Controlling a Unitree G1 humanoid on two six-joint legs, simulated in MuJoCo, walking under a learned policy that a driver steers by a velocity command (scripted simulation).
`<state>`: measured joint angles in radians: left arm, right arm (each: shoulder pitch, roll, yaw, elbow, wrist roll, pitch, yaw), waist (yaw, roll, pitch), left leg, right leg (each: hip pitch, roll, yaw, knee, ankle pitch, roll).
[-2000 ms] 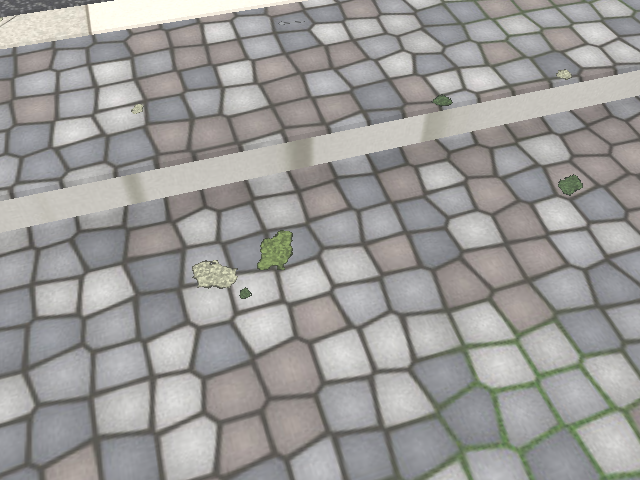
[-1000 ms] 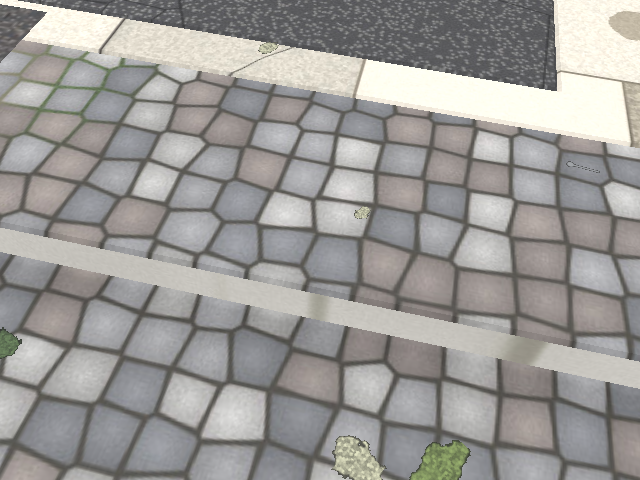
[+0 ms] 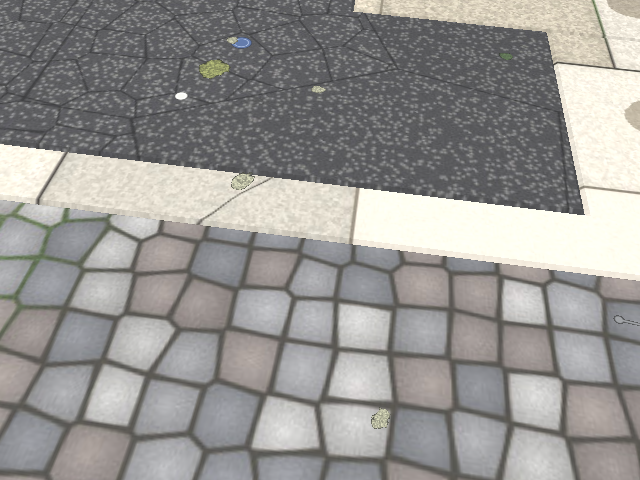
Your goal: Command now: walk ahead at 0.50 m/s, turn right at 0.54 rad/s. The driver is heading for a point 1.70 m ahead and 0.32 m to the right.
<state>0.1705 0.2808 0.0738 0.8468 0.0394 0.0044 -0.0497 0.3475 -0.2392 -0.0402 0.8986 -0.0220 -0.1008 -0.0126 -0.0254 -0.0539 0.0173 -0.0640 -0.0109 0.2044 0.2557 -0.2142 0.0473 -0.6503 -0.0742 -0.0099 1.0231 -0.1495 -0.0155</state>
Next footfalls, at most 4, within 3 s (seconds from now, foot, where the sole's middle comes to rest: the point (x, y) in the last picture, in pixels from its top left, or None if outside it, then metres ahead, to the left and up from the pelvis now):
0.28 right None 0.21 -0.13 -0.78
0.70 left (374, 430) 0.55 -0.12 -0.66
1.20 right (477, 331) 0.77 -0.36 -0.66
1.74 left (429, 219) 1.11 -0.30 -0.66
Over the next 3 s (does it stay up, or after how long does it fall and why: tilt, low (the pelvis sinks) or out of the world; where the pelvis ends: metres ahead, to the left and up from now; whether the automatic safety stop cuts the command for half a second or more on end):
stays up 1.54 -0.28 0.12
